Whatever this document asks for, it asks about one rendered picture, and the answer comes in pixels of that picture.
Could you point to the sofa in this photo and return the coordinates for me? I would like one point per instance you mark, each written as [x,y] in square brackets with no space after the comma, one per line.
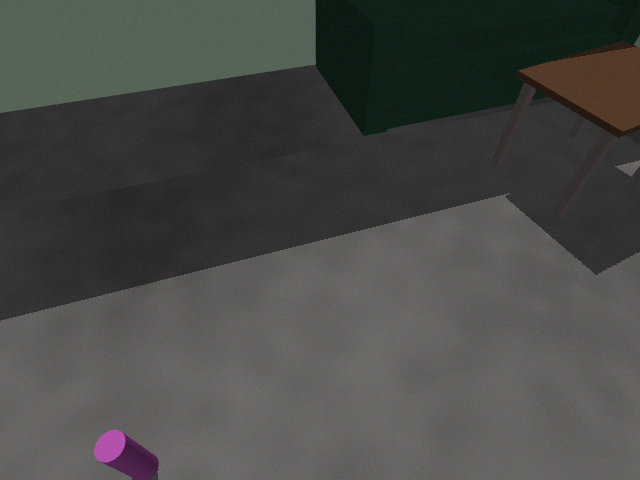
[393,63]

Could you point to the coffee table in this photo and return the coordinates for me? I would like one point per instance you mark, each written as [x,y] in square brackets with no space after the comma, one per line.
[602,85]

